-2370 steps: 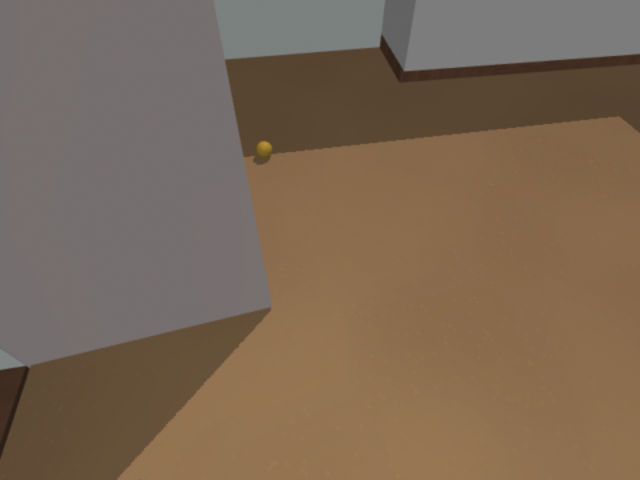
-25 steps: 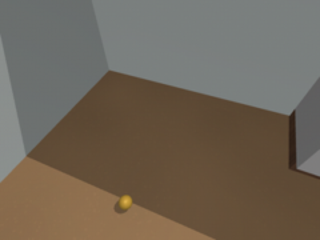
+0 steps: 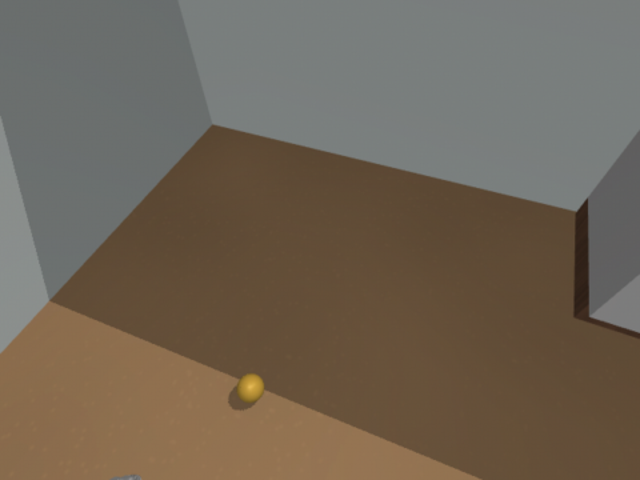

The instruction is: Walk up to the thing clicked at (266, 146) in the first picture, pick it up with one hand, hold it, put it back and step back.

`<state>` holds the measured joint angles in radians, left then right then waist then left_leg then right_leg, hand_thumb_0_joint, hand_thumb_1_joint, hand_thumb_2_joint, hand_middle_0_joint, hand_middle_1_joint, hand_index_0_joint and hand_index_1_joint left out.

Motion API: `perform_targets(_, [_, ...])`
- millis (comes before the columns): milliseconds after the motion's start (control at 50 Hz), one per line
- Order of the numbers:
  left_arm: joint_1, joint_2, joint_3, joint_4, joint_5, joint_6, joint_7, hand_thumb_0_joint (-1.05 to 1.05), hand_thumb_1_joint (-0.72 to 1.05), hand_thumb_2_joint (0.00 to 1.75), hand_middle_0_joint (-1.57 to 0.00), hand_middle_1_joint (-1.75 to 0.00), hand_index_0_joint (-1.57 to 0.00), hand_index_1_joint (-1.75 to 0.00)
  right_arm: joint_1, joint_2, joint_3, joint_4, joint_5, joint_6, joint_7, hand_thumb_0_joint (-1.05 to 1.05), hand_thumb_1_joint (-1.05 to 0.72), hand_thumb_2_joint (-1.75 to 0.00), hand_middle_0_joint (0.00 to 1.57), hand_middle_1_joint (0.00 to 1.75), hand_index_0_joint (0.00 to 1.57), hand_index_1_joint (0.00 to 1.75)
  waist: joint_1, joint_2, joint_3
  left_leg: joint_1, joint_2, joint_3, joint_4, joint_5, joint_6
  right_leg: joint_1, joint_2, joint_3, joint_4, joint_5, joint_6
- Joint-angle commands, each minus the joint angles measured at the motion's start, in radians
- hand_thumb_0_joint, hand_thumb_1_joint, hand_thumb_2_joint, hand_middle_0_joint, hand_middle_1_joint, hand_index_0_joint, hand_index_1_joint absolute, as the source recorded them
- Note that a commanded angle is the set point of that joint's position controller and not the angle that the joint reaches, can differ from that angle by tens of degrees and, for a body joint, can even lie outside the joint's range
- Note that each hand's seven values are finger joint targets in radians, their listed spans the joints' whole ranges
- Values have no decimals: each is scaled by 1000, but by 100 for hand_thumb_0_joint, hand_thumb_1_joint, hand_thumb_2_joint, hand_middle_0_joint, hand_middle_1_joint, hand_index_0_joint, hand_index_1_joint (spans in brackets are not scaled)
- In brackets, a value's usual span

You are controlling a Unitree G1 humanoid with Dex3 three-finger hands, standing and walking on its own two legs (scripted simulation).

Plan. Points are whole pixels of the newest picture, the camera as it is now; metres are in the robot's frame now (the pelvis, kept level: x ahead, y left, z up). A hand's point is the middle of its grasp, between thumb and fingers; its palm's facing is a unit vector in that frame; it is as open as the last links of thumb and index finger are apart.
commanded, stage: step back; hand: left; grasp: from above
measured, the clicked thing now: (250, 387) +0.43 +0.26 -0.74
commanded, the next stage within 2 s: none
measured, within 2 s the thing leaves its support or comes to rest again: neither
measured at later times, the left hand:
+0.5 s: hand out of the picture +0.05 +0.30 -0.18, palm faces -0.09 -0.94 -0.33, open 7.4 cm
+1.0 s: hand out of the picture -0.08 +0.28 -0.15, palm faces -0.04 -0.91 -0.40, open 7.4 cm
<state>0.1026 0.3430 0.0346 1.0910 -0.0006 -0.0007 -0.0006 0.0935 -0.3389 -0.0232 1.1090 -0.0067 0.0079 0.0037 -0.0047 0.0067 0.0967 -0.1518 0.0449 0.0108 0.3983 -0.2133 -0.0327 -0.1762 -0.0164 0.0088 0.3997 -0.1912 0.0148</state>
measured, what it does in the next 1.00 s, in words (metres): walks backwards: right foot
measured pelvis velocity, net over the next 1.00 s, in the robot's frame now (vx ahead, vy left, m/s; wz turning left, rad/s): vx -0.22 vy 0.02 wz -0.03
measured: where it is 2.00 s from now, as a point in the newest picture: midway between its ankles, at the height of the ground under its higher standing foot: outside the picture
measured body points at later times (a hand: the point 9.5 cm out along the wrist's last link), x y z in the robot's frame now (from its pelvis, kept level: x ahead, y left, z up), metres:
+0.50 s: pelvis -0.09 +0.05 -0.01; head -0.01 +0.08 +0.43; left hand +0.05 +0.35 -0.15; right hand -0.02 -0.27 -0.12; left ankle -0.06 +0.13 -0.74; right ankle -0.12 -0.11 -0.67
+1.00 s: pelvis -0.22 +0.02 -0.02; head -0.15 +0.01 +0.43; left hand -0.08 +0.32 -0.12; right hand -0.16 -0.30 -0.15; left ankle -0.28 +0.15 -0.70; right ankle -0.16 -0.09 -0.74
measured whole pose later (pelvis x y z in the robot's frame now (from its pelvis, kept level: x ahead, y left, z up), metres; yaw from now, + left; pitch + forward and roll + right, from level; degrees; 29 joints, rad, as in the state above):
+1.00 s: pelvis -0.22 +0.02 -0.02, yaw -2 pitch -1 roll +1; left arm 0.10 0.34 0.07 0.77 0.04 0.04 0.01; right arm 0.18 -0.41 -0.05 0.90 0.00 0.04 -0.03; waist 0.00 0.02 0.18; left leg -0.34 -0.08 -0.10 0.97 -0.52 -0.04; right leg -0.37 0.00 -0.01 0.57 -0.19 -0.03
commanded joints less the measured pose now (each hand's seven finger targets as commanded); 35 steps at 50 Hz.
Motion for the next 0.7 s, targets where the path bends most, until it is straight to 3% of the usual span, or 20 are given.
perform_targets(0, [-6, 271, 70, -111, -4, -10, 26, 0, 90, 90, -20, -30, -20, -30, -10, -221, -54, -98, 10, 4, -8, 0, -90, -90, 20, 30, 20, 30, -10, -63, -165, 15, 16, -29, 153, 220, 60, -3, -145, 139, -1, 408, -115])
perform_targets(40, [-30, 303, 79, -144, 4, -3, 28, 0, 90, 90, -20, -30, -20, -30, 10, -215, -58, -110, 8, 17, -8, 0, -90, -90, 20, 30, 20, 30, -5, -121, -188, -29, -44, -7, 267, 96, 51, -11, -218, 212, -13, 417, -183])
perform_targets(80, [-56, 318, 83, -184, 16, 3, 32, 0, 90, 90, -20, -30, -20, -30, 42, -213, -68, -127, 3, 28, -6, 0, -90, -90, 20, 30, 20, 30, -9, -185, -193, -66, -85, -8, 391, -191, 56, -42, -291, 266, -13, 414, -248])
perform_targets(120, [-96, 321, 85, -221, 29, 9, 29, 0, 90, 90, -20, -30, -20, -30, 105, -205, -72, -134, 0, 35, 1, 0, -90, -90, 20, 30, 20, 30, -32, -232, -190, -50, -76, -38, 432, -310, 74, -113, -304, 244, 18, 372, -255])
perform_targets(140, [-124, 306, 82, -235, 28, 14, 29, 0, 90, 90, -20, -30, -20, -30, 121, -206, -73, -138, 3, 32, 4, 0, -90, -90, 20, 30, 20, 30, -47, -229, -187, -34, -65, -45, 368, -256, 83, -129, -273, 210, 52, 340, -225])
perform_targets(160, [-144, 293, 77, -247, 25, 19, 28, 0, 90, 90, -20, -30, -20, -30, 140, -216, -77, -135, 4, 25, 3, 0, -90, -90, 20, 30, 20, 30, -58, -192, -193, -17, -43, -49, 281, -65, 85, -129, -223, 163, 122, 314, -181])
perform_targets(180, [-131, 258, 68, -259, 19, 25, 30, 0, 90, 90, -20, -30, -20, -30, 119, -254, -83, -152, -6, 19, -1, 0, -90, -90, 20, 30, 20, 30, -53, -54, -171, -36, 49, -133, 121, 195, 112, -151, -113, 95, 250, 203, -114])
perform_targets(200, [-126, 211, 60, -269, 13, 30, 33, 0, 90, 90, -20, -30, -20, -30, 87, -319, -100, -166, -13, 12, -4, 0, -90, -90, 20, 30, 20, 30, -46, 123, -153, 0, 192, -326, -8, 410, 163, -237, 54, 40, 423, -1, -52])
perform_targets(220, [-100, 196, 63, -269, 17, 38, 42, 0, 90, 90, -20, -30, -20, -30, 107, -350, -107, -174, -27, 3, -10, 0, -90, -90, 20, 30, 20, 30, -37, 163, -145, 67, 278, -434, -25, 563, 208, -342, 126, 114, 540, -393, -45])
perform_targets(240, [-44, 202, 59, -258, 16, 48, 44, 0, 90, 90, -20, -30, -20, -30, 102, -320, -103, -175, -32, -1, -16, 0, -90, -90, 20, 30, 20, 30, -8, 64, -148, 86, 270, -350, 26, 687, 223, -344, 114, 161, 644, -419, -50])
perform_targets(260, [-14, 185, 55, -263, 14, 48, 49, 0, 90, 90, -20, -30, -20, -30, 87, -350, -108, -203, -32, 0, -21, 0, -90, -90, 20, 30, 20, 30, -21, 158, -162, 79, 301, -387, 20, 740, 216, -370, 130, 180, 680, -440, -47])
perform_targets(300, [-41, 222, 67, -247, 16, 53, 53, 0, 90, 90, -20, -30, -20, -30, 17, -333, -108, -228, -30, -4, -33, 0, -90, -90, 20, 30, 20, 30, -17, 177, -123, 1, 272, -355, 4, 611, 219, -340, 121, 219, 781, -386, -43])
perform_targets(340, [22, 225, 74, -241, 6, 54, 44, 0, 90, 90, -20, -30, -20, -30, -26, -289, -93, -255, -32, -9, -39, 0, -90, -90, 20, 30, 20, 30, 27, 158, -116, 19, 198, -239, 53, 582, 230, -349, 123, 212, 827, -295, -32])
perform_targets(380, [50, 221, 79, -250, 12, 49, 38, 0, 90, 90, -20, -30, -20, -30, 8, -254, -89, -266, -22, -11, -42, 0, -90, -90, 20, 30, 20, 30, 24, 124, -138, 92, 170, -200, 74, 597, 210, -357, 129, 184, 812, -257, -17])
perform_targets(460, [-5, 217, 87, -297, 17, 40, 31, 0, 90, 90, -20, -30, -20, -30, 88, -261, -94, -271, -15, -9, -44, 0, -90, -90, 20, 30, 20, 30, -37, 119, -129, 152, 188, -216, 83, 560, 240, -342, 105, 152, 657, -289, 15])
perform_targets(560, [42, 208, 87, -304, 20, 35, 25, 0, 90, 90, -20, -30, -20, -30, 76, -293, -103, -303, -18, -4, -40, 0, -90, -90, 20, 30, 20, 30, -33, 156, -180, 146, 230, -237, 101, 479, 262, -238, 45, 75, 418, -299, 0])
perform_targets(600, [89, 208, 92, -286, 23, 31, 19, 0, 90, 90, -20, -30, -20, -30, 40, -303, -104, -316, -17, 1, -35, 0, -90, -90, 20, 30, 20, 30, -12, 157, -185, 66, 220, -232, 106, 347, 242, -142, 35, 51, 274, -248, -14])
perform_targets(640, [167, 201, 97, -252, 29, 24, 14, 0, 90, 90, -20, -30, -20, -30, 1, -305, -100, -324, -9, 9, -30, 0, -90, -90, 20, 30, 20, 30, 32, 137, -194, -41, 191, -198, 148, 263, 191, 3, 39, 25, 75, -72, -44])
perform_targets(660, [177, 229, 106, -247, 37, 19, 16, 0, 90, 90, -20, -30, -20, -30, -3, -276, -91, -321, -1, 12, -28, 0, -90, -90, 20, 30, 20, 30, 35, 66, -193, -134, 147, -177, 184, 151, 140, 58, 4, 102, 48, 13, -67])
perform_targets(680, [167, 291, 124, -266, 45, 14, 15, 0, 90, 90, -20, -30, -20, -30, -2, -243, -80, -334, 6, 12, -25, 0, -90, -90, 20, 30, 20, 30, 32, -101, -176, -276, 30, -120, 321, -7, 78, 89, -140, 331, 14, 88, -134])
